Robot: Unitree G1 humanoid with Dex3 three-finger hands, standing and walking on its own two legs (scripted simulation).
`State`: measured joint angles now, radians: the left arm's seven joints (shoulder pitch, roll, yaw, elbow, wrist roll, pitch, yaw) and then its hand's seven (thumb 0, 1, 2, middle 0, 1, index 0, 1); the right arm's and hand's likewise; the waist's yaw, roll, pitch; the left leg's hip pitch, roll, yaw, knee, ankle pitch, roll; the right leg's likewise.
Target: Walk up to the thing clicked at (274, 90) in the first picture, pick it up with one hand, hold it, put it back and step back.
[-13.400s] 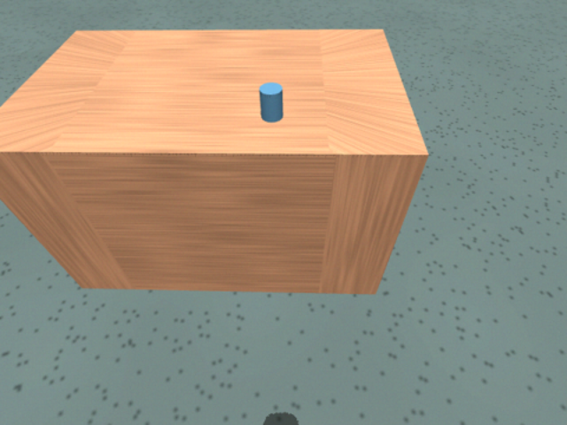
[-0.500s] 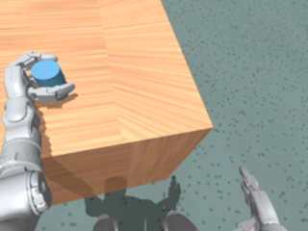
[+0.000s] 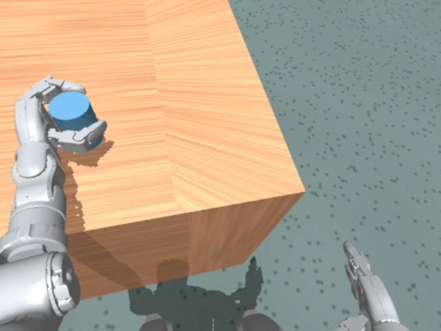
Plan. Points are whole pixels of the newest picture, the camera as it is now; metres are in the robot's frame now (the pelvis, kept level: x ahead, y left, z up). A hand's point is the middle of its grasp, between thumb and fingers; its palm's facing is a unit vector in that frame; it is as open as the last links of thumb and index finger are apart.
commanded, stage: settle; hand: left
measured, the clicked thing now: (78, 122) +0.50 +0.19 +0.06
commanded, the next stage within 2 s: lift in 0.64 s
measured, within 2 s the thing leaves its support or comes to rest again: neither
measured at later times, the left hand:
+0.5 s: hand (68, 105) +0.50 +0.19 +0.10, palm faces +0.13 -0.99 -0.01, open 9.1 cm
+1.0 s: hand (64, 92) +0.50 +0.19 +0.13, palm faces +0.12 -0.99 -0.01, open 9.1 cm
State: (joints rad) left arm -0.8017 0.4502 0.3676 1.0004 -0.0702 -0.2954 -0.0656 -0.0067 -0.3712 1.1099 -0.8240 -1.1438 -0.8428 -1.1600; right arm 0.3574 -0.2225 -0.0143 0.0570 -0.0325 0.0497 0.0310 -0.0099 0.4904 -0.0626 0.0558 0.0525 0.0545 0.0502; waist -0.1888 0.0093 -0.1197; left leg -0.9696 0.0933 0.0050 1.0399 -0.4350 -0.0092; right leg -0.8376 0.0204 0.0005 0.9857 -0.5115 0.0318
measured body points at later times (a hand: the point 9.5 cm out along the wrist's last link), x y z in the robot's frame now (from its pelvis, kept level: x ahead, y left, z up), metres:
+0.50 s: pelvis +0.00 +0.00 +0.01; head +0.10 +0.02 +0.45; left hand +0.49 +0.24 +0.10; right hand +0.15 -0.26 -0.02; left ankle +0.02 +0.12 -0.67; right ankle -0.03 -0.14 -0.67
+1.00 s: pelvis +0.01 +0.00 +0.03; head +0.09 +0.01 +0.47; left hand +0.48 +0.24 +0.14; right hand +0.16 -0.26 -0.02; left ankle +0.02 +0.12 -0.67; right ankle -0.03 -0.14 -0.67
